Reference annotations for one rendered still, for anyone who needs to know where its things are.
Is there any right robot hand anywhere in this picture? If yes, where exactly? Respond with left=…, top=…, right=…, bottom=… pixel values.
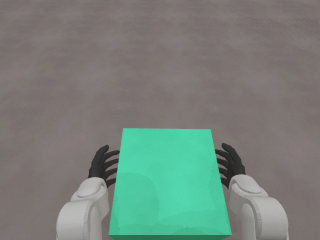
left=214, top=143, right=246, bottom=190

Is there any right robot forearm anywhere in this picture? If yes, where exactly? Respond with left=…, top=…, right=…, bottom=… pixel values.
left=228, top=174, right=289, bottom=240

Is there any left robot hand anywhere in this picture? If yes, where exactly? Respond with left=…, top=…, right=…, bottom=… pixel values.
left=88, top=145, right=120, bottom=188

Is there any carton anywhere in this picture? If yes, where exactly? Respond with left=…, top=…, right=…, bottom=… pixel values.
left=108, top=128, right=232, bottom=240

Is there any left robot forearm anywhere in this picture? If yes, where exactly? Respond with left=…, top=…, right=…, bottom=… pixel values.
left=56, top=177, right=110, bottom=240

